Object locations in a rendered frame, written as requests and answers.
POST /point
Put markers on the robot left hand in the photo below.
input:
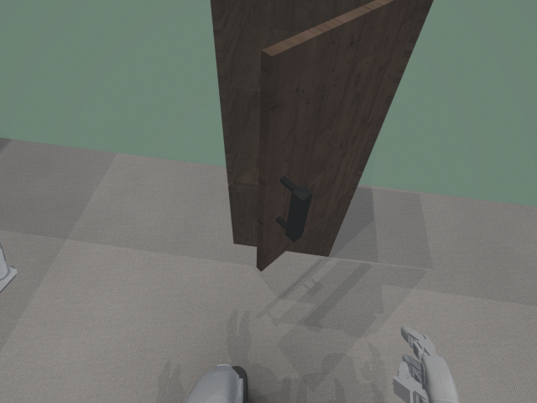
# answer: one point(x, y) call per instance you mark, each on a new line
point(7, 273)

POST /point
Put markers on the robot right hand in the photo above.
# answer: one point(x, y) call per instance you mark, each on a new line
point(432, 377)

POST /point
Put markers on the left robot thigh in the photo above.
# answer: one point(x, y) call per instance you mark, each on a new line
point(218, 386)

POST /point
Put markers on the handle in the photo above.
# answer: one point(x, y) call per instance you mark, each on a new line
point(298, 210)

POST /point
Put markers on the left robot shin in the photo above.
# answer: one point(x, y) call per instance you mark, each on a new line
point(225, 367)

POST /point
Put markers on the cupboard door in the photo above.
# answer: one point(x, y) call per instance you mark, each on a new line
point(322, 92)

